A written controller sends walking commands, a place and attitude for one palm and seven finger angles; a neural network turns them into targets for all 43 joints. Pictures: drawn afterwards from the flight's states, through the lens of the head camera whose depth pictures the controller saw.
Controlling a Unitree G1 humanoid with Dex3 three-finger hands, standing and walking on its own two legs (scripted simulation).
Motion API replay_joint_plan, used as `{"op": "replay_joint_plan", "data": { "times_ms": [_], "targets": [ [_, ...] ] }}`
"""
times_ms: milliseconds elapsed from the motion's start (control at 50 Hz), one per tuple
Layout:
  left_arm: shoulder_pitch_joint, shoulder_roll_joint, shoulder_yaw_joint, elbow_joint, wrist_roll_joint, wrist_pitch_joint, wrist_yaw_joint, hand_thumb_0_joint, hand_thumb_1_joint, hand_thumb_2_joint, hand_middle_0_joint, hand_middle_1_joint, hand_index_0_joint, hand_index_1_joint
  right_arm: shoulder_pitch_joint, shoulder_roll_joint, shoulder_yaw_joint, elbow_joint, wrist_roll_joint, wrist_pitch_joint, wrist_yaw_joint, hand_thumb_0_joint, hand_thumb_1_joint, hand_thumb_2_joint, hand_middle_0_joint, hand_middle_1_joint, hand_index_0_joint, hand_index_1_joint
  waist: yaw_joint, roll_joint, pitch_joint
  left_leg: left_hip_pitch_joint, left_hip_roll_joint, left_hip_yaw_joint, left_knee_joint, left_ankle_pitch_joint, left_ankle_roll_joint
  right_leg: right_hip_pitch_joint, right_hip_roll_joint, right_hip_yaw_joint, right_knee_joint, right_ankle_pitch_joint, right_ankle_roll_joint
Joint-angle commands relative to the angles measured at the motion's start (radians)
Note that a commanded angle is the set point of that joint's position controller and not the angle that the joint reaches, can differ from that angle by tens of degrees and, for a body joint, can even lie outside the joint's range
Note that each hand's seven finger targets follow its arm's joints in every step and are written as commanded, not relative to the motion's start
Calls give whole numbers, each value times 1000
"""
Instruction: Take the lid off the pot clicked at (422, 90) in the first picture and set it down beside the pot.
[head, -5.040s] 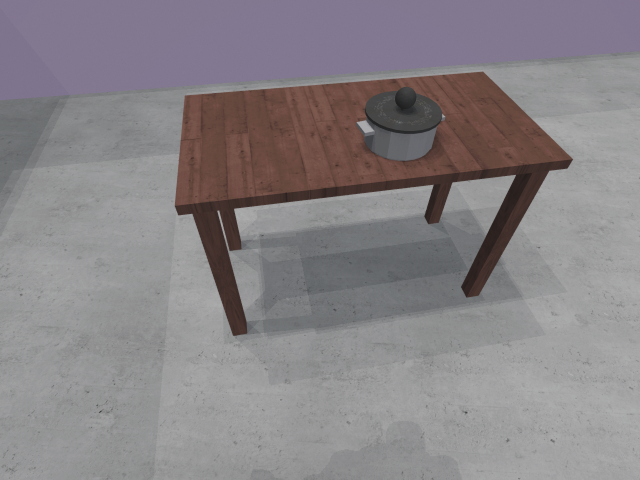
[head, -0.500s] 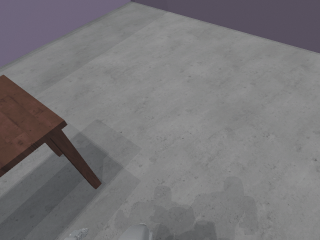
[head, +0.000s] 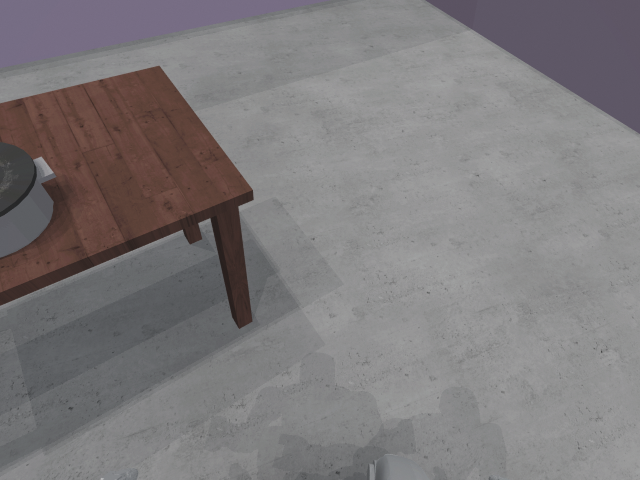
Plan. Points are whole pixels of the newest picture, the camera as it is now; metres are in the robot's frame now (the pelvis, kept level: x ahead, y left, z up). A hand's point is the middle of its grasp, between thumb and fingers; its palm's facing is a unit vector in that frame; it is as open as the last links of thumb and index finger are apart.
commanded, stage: turn to face it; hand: left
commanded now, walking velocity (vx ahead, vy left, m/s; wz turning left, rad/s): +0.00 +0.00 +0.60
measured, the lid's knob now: out of the picture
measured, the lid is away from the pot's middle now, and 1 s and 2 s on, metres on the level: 0.00 0.00 0.00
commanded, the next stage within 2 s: take the last steps up to it in 0.98 s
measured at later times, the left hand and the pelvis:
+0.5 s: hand out of the picture +0.05 +0.18 -0.15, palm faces +0.29 -0.91 -0.29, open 7.4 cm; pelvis +0.00 -0.04 +0.00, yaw +19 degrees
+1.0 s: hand out of the picture -0.07 +0.23 -0.17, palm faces +0.54 -0.80 -0.26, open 7.4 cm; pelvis +0.00 +0.01 +0.00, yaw +31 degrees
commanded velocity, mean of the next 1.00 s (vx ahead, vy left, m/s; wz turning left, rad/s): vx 0.00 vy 0.00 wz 0.46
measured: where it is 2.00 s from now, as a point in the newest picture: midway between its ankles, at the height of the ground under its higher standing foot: outside the picture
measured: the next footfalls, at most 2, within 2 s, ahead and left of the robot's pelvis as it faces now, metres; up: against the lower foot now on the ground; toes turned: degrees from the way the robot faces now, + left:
right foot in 0.34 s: +0.06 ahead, -0.16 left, +0.00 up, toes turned +13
left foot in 0.70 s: -0.02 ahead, +0.11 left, +0.00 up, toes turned +29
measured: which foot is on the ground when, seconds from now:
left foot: down 0.00-0.32, up 0.34-0.68, down 0.70-1.00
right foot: up 0.00-0.32, down 0.34-0.70, up 0.72-1.00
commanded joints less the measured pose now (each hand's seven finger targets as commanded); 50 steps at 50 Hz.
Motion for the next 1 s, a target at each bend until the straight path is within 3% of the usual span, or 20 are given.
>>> {"op": "replay_joint_plan", "data": {
  "times_ms": [0, 140, 220, 260, 280, 300, 320, 360, 400, 540, 620, 640, 660, 680, 700, 720, 760, 820, 900, 980],
  "targets": [
    [-47, 63, 8, -96, 1, -30, 10, 0, 900, 900, -200, -300, -200, -300, 70, -213, -59, -44, -5, -16, -14, 0, -900, -900, 200, 300, 200, 300, -41, 164, -157, 204, 241, -295, -151, 451, 100, -81, 0, 43, -51, 16, 4],
    [-108, 55, 1, -133, -5, -34, 19, 0, 900, 900, -200, -300, -200, -300, 90, -217, -69, -37, -12, -4, -13, 0, -900, -900, 200, 300, 200, 300, -49, 172, -143, 146, 231, -424, -134, 402, 119, -4, 43, 63, -199, -29, -13],
    [-42, 47, 0, -131, -12, -40, 25, 0, 900, 900, -200, -300, -200, -300, 48, -217, -75, -51, -13, 6, -11, 0, -900, -900, 200, 300, 200, 300, -18, 185, -148, 20, 191, -460, -97, 380, 96, 192, 87, 48, -396, 10, -36],
    [18, 65, 7, -124, -13, -51, 29, 0, 900, 900, -200, -300, -200, -300, 24, -198, -73, -57, -3, 7, -6, 0, -900, -900, 200, 300, 200, 300, 15, 165, -158, -74, 142, -443, -41, 309, 49, 353, 78, 43, -603, 143, -46],
    [48, 108, 16, -121, -7, -62, 34, 0, 900, 900, -200, -300, -200, -300, 39, -154, -68, -60, 6, 6, -1, 0, -900, -900, 200, 300, 200, 300, 27, 46, -178, -187, 84, -385, 60, 140, -7, 492, -26, 136, -742, 173, -74],
    [46, 191, 32, -130, 8, -69, 40, 0, 900, 900, -200, -300, -200, -300, 72, -84, -58, -76, 14, 4, -1, 0, -900, -900, 200, 300, 200, 300, 21, -230, -179, -377, -61, -156, 301, -238, -98, 580, -322, 422, -826, 202, -187],
    [40, 204, 23, -148, 5, -60, 35, 0, 900, 900, -200, -300, -200, -300, 68, -129, -68, -87, -7, 6, -2, 0, -900, -900, 200, 300, 200, 300, 18, -156, -167, -348, -48, -107, 512, -345, -109, 432, -417, 416, -820, 227, -277],
    [-31, 140, 19, -155, 1, -63, 38, 0, 900, 900, -200, -300, -200, -300, 39, -130, -69, -70, -11, 24, 10, 0, -900, -900, 200, 300, 200, 300, -13, -150, -106, -338, 13, -99, 695, -258, -112, 325, -307, 304, -804, 250, -267],
    [-60, 88, 1, -154, 4, -70, 31, 0, 900, 900, -200, -300, -200, -300, 47, -120, -64, -49, -13, 30, 23, 0, -900, -900, 200, 300, 200, 300, -36, -127, -60, -330, 35, -54, 746, -162, -134, 300, -226, 130, -759, 374, -235],
    [76, 157, 18, -94, 18, -62, 26, 0, 900, 900, -200, -300, -200, -300, -73, -84, -34, -81, 1, 24, 33, 0, -900, -900, 200, 300, 200, 300, 35, -199, -75, -184, 33, 70, 373, -215, -138, 357, -248, 18, -678, 589, -235],
    [94, 175, 25, -78, 13, -54, 24, 0, 900, 900, -200, -300, -200, -300, -19, -98, -27, -68, 2, 8, 25, 0, -900, -900, 200, 300, 200, 300, 13, -209, -141, -39, 1, 120, 99, -101, -117, 398, -229, -39, -555, 676, -179],
    [83, 162, 26, -76, 6, -51, 22, 0, 900, 900, -200, -300, -200, -300, 32, -121, -34, -56, 0, 1, 24, 0, -900, -900, 200, 300, 200, 300, -20, -154, -165, 82, 15, 97, -53, 23, -102, 341, -215, -72, -457, 625, -140],
    [102, 122, 21, -95, -4, -47, 18, 0, 900, 900, -200, -300, -200, -300, 89, -214, -54, -48, -9, -12, 21, 0, -900, -900, 200, 300, 200, 300, -51, 71, -237, 296, 179, -83, -123, 255, -41, 150, -152, -124, -249, 404, -78],
    [74, 47, -4, -134, -6, -47, 11, 0, 900, 900, -200, -300, -200, -300, 159, -321, -77, -41, -4, -13, 14, 0, -900, -900, 200, 300, 200, 300, -87, 380, -255, 396, 438, -402, -116, 758, 104, -108, -30, -105, -48, -262, -15],
    [14, 67, -8, -131, 4, -34, 24, 0, 900, 900, -200, -300, -200, -300, 196, -306, -71, -13, 0, -9, 4, 0, -900, -900, 200, 300, 200, 300, -107, 298, -264, 335, 441, -358, -103, 763, 147, -88, -39, -1, 33, -280, -35],
    [-16, 56, -4, -115, -1, -33, 25, 0, 900, 900, -200, -300, -200, -300, 154, -277, -65, -18, -5, -9, -10, 0, -900, -900, 200, 300, 200, 300, -89, 294, -218, 285, 387, -324, -98, 719, 148, -106, -38, 20, 80, -221, -35],
    [4, 61, -2, -72, -1, -35, 13, 0, 900, 900, -200, -300, -200, -300, 43, -213, -39, -45, -8, -9, -18, 0, -900, -900, 200, 300, 200, 300, -39, 196, -139, 175, 299, -223, -123, 608, 110, -80, -40, 30, 107, -79, -35],
    [59, 56, -6, -36, 0, -30, 6, 0, 900, 900, -200, -300, -200, -300, 15, -186, -25, -48, -3, -18, -19, 0, -900, -900, 200, 300, 200, 300, -12, 200, -149, 184, 240, -151, -142, 601, 85, -37, -22, 11, 43, -1, -26],
    [32, 42, -13, -40, 0, -27, 10, 0, 900, 900, -200, -300, -200, -300, 55, -180, -24, -31, -4, -17, -22, 0, -900, -900, 200, 300, 200, 300, -25, 153, -144, 210, 252, -207, -154, 582, 108, -24, 0, 10, -65, -8, -21],
    [-6, 24, -20, -53, -2, -29, 15, 0, 900, 900, -200, -300, -200, -300, 70, -174, -28, -16, -10, -11, -22, 0, -900, -900, 200, 300, 200, 300, -36, 176, -129, 190, 259, -246, -149, 537, 119, 22, 16, 8, -183, -43, -28]
  ]
}}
